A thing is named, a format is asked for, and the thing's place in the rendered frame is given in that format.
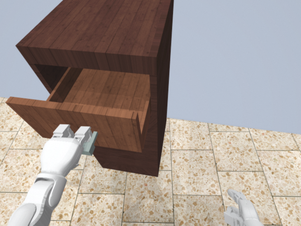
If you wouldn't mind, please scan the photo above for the robot left hand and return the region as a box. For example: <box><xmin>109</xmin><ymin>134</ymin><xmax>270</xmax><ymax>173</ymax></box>
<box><xmin>40</xmin><ymin>124</ymin><xmax>93</xmax><ymax>177</ymax></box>

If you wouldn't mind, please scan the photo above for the drawer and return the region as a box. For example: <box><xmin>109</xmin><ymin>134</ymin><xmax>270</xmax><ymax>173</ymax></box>
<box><xmin>5</xmin><ymin>67</ymin><xmax>151</xmax><ymax>153</ymax></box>

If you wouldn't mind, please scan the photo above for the robot right hand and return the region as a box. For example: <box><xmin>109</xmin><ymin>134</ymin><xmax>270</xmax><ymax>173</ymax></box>
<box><xmin>224</xmin><ymin>189</ymin><xmax>260</xmax><ymax>226</ymax></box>

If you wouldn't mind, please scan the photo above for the handle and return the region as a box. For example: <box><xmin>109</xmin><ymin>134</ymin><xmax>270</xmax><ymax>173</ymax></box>
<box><xmin>82</xmin><ymin>131</ymin><xmax>98</xmax><ymax>156</ymax></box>

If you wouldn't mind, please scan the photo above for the cabinet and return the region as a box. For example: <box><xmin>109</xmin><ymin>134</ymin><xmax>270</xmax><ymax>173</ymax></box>
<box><xmin>16</xmin><ymin>0</ymin><xmax>174</xmax><ymax>177</ymax></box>

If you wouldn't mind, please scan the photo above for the left robot forearm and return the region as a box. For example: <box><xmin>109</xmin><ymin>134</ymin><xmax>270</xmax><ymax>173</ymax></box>
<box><xmin>7</xmin><ymin>172</ymin><xmax>67</xmax><ymax>226</ymax></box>

